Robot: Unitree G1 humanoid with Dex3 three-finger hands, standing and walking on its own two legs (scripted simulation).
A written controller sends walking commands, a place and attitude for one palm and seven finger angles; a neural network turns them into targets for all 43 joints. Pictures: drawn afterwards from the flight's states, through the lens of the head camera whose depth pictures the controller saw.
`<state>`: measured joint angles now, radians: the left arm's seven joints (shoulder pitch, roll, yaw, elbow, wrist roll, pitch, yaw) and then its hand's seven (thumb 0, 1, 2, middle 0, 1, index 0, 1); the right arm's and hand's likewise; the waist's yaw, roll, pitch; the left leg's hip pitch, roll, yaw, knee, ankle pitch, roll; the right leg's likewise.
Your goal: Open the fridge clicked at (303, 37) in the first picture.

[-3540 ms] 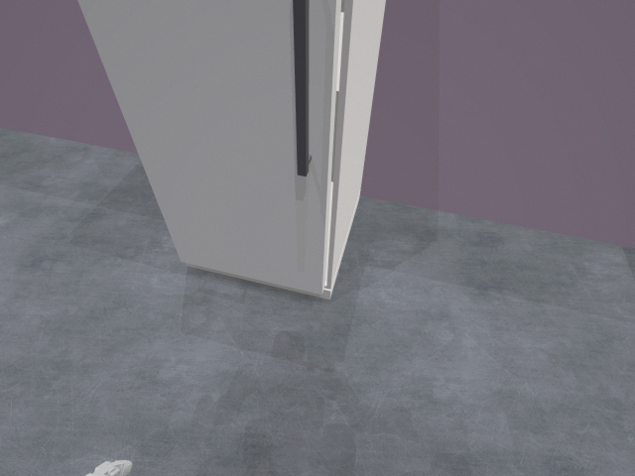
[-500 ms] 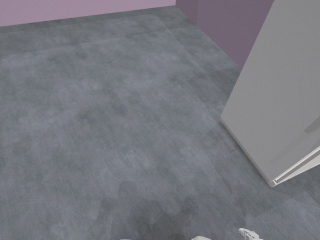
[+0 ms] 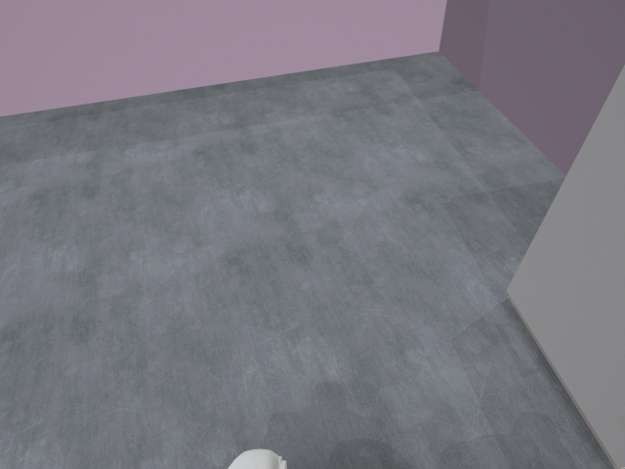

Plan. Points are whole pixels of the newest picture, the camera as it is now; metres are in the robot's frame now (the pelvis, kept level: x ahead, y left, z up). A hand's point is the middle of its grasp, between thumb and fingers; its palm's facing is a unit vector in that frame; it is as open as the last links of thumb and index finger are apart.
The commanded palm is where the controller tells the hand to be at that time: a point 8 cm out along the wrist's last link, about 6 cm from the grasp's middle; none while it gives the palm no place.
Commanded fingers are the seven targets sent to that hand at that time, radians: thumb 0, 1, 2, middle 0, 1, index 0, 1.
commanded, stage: walk to a spot facing it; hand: right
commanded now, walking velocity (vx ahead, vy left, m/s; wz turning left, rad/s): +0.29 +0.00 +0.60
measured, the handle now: out of the picture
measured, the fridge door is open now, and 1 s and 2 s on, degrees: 0 0 0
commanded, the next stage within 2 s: none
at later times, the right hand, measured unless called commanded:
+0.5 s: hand (382, 358) +0.35 -0.09 -0.18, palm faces -0.29 +0.94 -0.20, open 7.4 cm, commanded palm none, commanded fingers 0.00 -0.90 -0.90 0.20 0.30 0.20 0.30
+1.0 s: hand (406, 302) +0.47 -0.16 -0.19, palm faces -0.44 +0.87 -0.20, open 7.4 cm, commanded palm none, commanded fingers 0.00 -0.90 -0.90 0.20 0.30 0.20 0.30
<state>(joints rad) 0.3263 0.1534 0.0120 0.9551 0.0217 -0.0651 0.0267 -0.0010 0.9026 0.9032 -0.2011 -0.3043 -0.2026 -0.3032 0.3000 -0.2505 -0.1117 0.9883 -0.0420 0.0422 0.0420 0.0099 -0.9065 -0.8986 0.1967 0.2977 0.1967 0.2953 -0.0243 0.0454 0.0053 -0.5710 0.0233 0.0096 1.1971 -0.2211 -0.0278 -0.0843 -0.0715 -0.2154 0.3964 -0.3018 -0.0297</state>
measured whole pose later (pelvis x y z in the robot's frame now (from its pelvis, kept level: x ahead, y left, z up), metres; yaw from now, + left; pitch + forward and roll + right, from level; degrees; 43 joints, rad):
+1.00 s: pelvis +0.38 +0.03 -0.02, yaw +35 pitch -1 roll +1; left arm 0.08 0.15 0.00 0.86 0.03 -0.03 0.01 0.00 0.90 0.90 -0.20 -0.30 -0.20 -0.30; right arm 0.35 -0.23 -0.11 1.01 -0.03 0.04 0.01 0.01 -0.91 -0.90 0.20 0.30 0.20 0.30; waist -0.07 0.05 0.07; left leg -0.44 -0.01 0.00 1.19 -0.47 -0.04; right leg -0.31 -0.09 -0.18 0.58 -0.26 -0.03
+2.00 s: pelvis +0.45 +0.06 -0.01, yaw +71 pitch +1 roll +2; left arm 0.19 0.17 0.03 0.88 0.03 0.01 0.03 0.00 0.90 0.90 -0.20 -0.30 -0.20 -0.30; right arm 0.22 -0.26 -0.12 0.92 -0.03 0.08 0.03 0.01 -0.91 -0.90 0.20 0.30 0.20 0.30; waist -0.02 0.04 0.07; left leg -0.49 0.01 -0.01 1.17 -0.40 -0.08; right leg -0.24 -0.10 -0.20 0.50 -0.27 -0.03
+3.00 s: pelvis +0.46 +0.12 +0.00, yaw +106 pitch -1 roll +3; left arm 0.28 0.16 0.02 0.94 0.02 0.00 0.03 0.00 0.90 0.90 -0.20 -0.30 -0.20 -0.30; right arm 0.20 -0.25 -0.11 0.95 -0.03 0.08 0.02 0.01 -0.91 -0.90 0.20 0.30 0.20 0.30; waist 0.00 0.03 0.08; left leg -0.51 0.04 0.03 1.09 -0.36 -0.08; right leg -0.12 -0.11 -0.27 0.46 -0.32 -0.03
